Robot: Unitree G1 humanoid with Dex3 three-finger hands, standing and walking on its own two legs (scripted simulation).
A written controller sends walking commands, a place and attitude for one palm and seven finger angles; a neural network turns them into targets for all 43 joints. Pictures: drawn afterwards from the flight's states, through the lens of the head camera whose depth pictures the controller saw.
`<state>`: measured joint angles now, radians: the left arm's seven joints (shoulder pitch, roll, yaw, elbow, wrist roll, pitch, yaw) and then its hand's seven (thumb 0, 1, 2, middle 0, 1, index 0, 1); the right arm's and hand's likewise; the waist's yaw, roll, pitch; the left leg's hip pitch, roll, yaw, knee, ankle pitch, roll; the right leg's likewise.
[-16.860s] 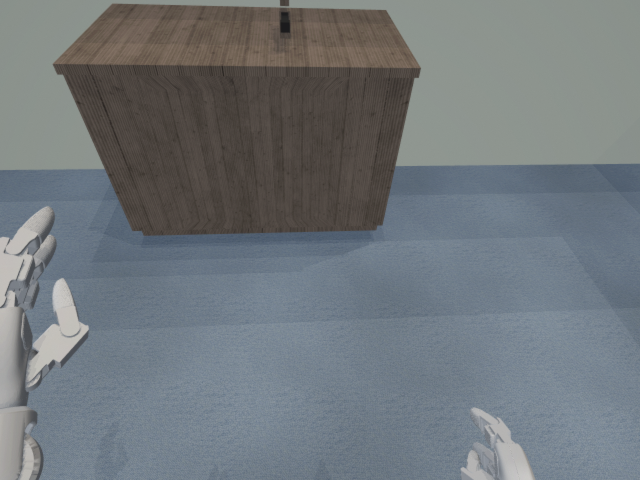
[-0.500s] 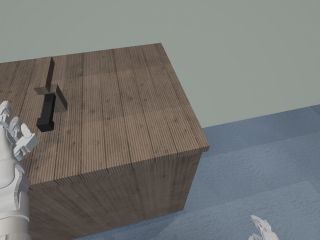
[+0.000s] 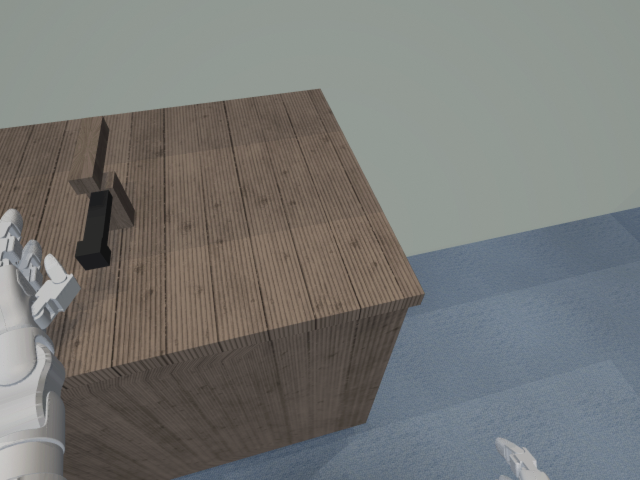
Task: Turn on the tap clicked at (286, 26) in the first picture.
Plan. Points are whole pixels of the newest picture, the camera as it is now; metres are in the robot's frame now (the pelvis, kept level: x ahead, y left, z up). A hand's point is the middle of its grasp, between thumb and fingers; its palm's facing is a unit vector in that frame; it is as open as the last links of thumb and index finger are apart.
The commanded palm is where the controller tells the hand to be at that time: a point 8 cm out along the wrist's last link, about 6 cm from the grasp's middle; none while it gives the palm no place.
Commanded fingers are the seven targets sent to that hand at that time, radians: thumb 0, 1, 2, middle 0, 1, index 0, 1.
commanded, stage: push the lever round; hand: left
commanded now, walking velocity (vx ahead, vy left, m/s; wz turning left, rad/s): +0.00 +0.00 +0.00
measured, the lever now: (93, 253) +0.35 +0.30 +0.09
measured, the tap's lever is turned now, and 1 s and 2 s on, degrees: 0 6 37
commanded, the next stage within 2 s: none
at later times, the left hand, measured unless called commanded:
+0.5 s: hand (82, 280) +0.32 +0.30 +0.09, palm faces +0.53 -0.84 -0.09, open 7.8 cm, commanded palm +0.27 +0.34 +0.09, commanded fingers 0.00 0.90 0.90 -0.15 -0.15 -0.15 -0.15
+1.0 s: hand (108, 283) +0.31 +0.27 +0.09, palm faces +0.57 -0.82 -0.07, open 7.7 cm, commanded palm +0.28 +0.30 +0.09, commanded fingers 0.00 0.90 0.90 -0.15 -0.15 -0.15 -0.15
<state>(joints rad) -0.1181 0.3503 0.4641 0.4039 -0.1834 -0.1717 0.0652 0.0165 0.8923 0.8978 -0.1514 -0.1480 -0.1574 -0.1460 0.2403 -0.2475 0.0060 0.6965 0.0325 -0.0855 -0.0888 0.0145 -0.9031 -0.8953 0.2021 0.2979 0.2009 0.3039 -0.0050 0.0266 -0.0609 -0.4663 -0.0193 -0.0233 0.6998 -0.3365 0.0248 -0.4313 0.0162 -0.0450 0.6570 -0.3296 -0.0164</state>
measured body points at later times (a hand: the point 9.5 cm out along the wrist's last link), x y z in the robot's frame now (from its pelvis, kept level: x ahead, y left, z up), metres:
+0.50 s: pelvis +0.00 +0.00 +0.00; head +0.02 +0.00 +0.45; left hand +0.28 +0.35 +0.10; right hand +0.14 -0.25 -0.10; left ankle +0.01 +0.10 -0.72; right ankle +0.00 -0.11 -0.72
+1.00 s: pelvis -0.01 -0.01 +0.00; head +0.01 -0.02 +0.45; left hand +0.28 +0.32 +0.09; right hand +0.14 -0.26 -0.11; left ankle +0.01 +0.10 -0.72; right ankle +0.00 -0.11 -0.72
